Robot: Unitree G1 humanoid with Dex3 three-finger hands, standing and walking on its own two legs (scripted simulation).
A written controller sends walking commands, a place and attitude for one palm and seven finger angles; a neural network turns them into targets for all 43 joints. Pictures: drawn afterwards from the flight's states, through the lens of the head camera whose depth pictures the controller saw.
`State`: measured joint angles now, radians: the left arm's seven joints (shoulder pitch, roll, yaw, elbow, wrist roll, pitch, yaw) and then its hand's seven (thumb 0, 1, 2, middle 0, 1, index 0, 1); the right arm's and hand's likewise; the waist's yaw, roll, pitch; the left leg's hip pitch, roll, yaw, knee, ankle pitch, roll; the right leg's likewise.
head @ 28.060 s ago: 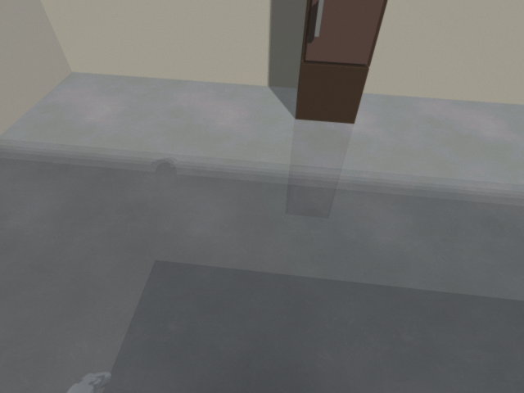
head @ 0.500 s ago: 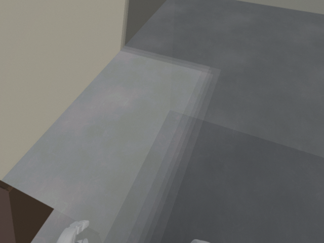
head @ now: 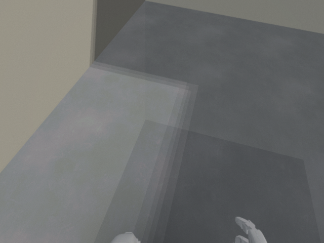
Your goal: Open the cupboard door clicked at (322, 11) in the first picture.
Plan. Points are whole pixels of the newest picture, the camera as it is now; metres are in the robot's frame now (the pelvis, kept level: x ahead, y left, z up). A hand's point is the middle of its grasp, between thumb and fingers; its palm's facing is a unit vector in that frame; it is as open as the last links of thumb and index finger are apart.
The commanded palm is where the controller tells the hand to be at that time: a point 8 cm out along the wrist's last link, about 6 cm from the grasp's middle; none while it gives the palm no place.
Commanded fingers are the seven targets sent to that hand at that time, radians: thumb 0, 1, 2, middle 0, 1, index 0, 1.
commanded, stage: walk to a spot facing it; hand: left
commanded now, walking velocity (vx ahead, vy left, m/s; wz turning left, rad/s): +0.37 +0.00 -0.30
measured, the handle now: out of the picture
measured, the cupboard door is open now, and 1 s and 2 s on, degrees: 54 54 54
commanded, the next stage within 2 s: turn to face it in 1.06 s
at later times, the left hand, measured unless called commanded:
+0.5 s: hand (142, 158) +0.39 +0.10 -0.14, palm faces -0.21 -0.96 -0.21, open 7.4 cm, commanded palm none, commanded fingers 0.00 0.90 0.90 -0.20 -0.30 -0.20 -0.30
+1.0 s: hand (138, 160) +0.40 +0.12 -0.18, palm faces -0.10 -0.99 -0.14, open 7.4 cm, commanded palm none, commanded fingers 0.00 0.90 0.90 -0.20 -0.30 -0.20 -0.30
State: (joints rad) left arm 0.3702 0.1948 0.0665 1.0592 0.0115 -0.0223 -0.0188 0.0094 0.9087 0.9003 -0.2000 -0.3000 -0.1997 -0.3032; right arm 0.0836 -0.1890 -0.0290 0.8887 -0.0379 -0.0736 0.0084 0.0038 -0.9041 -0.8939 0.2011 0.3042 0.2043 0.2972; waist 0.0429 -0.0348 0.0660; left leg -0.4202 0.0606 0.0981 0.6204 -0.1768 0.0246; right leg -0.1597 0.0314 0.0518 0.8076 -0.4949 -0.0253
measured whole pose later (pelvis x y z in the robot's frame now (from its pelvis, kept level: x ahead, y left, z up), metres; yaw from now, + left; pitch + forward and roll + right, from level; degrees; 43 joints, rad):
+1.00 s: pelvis +0.44 -0.06 +0.00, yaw -11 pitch -1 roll +0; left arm 0.40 0.16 0.04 1.15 0.01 -0.03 -0.01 0.01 0.91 0.90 -0.20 -0.30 -0.20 -0.30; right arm 0.10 -0.19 -0.04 0.96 -0.04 -0.08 0.01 0.00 -0.91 -0.89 0.20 0.30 0.20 0.30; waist 0.03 -0.04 0.07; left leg -0.39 0.05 0.14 0.64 -0.22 0.05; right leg -0.25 -0.02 -0.04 1.12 -0.48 -0.03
